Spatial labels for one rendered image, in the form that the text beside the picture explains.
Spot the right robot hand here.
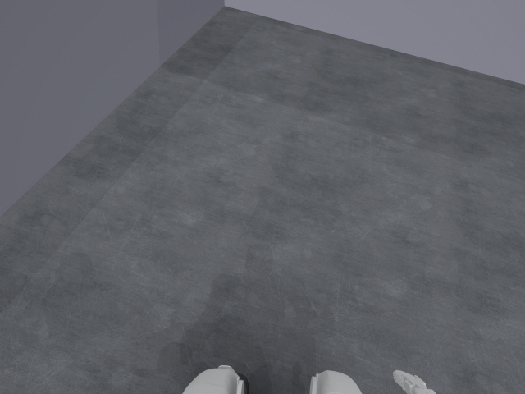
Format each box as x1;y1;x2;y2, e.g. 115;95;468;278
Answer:
393;370;436;394

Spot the right robot thigh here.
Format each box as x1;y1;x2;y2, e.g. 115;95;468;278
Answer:
309;370;362;394

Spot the left robot thigh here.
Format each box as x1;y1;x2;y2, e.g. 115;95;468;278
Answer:
182;369;244;394

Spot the robot thigh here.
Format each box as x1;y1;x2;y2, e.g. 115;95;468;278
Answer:
309;370;362;394
182;369;244;394

